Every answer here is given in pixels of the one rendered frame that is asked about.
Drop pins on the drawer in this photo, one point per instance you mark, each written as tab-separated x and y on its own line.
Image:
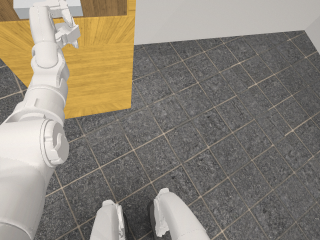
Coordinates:
90	8

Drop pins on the right robot shin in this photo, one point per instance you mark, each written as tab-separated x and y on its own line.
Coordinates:
161	227

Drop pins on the robot left upper arm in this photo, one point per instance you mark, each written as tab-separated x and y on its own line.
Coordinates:
29	153

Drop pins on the robot shin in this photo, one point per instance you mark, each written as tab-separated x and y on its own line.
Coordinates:
121	233
161	227

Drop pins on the robot left forearm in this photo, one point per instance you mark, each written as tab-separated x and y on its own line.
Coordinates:
47	92

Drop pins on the cabinet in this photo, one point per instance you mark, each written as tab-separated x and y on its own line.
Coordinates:
100	69

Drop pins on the handle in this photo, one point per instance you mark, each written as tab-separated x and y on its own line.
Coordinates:
22	7

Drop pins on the left robot shin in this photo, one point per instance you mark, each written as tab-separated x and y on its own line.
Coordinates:
121	233

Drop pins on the robot left hand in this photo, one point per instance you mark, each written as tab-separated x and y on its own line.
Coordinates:
42	26

